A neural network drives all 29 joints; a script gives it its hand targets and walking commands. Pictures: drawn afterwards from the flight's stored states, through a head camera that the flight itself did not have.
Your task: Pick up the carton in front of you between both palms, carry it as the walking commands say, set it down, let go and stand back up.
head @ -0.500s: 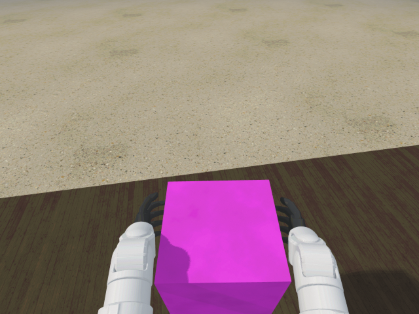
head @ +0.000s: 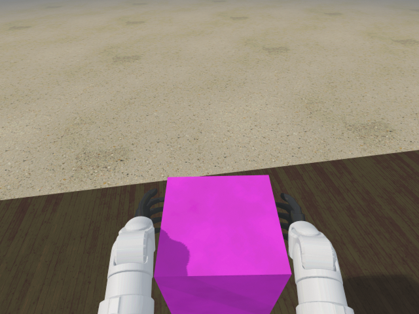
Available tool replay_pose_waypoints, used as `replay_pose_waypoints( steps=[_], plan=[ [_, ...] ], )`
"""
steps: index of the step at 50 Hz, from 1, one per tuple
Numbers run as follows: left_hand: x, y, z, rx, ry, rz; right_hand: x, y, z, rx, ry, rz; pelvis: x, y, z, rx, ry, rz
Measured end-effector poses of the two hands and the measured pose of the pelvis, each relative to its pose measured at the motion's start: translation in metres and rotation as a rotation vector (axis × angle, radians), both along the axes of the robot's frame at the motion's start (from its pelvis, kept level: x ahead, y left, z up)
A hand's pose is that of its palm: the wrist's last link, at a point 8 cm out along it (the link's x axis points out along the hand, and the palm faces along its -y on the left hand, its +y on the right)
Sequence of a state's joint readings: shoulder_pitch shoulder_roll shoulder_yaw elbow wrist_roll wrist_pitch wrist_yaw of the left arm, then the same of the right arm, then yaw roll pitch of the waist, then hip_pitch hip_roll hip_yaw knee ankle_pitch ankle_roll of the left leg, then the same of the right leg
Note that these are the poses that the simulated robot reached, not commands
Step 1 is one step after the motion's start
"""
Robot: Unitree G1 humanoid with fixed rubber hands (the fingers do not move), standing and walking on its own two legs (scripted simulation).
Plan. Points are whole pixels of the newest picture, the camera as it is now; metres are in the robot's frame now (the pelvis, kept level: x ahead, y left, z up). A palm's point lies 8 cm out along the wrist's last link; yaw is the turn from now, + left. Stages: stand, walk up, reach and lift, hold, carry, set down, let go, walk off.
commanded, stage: carry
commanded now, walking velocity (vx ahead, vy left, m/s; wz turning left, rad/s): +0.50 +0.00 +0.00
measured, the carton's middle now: (219, 249) +0.29 +0.00 -0.02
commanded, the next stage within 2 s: none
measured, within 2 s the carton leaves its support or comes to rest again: neither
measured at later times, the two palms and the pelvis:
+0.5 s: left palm (152, 171) +0.41 +0.15 +0.09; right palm (287, 175) +0.41 -0.15 +0.09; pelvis +0.16 +0.00 -0.01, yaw +3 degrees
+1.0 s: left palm (148, 113) +0.70 +0.22 +0.08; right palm (244, 116) +0.68 -0.08 +0.08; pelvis +0.45 +0.07 +0.00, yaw +0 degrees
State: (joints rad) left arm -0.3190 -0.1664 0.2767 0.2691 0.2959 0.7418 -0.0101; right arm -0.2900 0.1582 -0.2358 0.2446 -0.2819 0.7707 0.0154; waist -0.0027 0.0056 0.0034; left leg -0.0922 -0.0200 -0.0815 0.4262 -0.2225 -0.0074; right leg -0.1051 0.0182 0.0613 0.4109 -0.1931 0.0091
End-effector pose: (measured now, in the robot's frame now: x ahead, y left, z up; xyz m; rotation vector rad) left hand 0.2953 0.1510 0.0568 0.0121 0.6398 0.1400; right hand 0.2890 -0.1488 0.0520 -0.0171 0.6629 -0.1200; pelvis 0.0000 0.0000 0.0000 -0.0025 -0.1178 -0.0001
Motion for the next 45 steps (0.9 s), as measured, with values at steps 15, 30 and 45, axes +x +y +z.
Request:
replay_pose_waypoints(
  steps=[15, 30, 45],
  plan=[
    [0.049, 0.029, 0.041, -0.064, -0.077, 0.064, 0.058, 0.029, 0.044, 0.024, -0.074, 0.003, 0.062, 0.018, 0.005, -0.026, 0.187, 0.002],
    [0.140, 0.012, 0.031, -0.079, 0.030, 0.114, 0.160, 0.012, 0.037, 0.069, 0.031, -0.012, 0.206, -0.002, 0.000, -0.012, 0.211, 0.057],
    [0.337, 0.069, 0.010, -0.113, 0.014, 0.094, 0.346, 0.069, 0.016, 0.052, 0.012, -0.036, 0.399, 0.060, -0.022, 0.015, 0.182, 0.014]
  ],
)
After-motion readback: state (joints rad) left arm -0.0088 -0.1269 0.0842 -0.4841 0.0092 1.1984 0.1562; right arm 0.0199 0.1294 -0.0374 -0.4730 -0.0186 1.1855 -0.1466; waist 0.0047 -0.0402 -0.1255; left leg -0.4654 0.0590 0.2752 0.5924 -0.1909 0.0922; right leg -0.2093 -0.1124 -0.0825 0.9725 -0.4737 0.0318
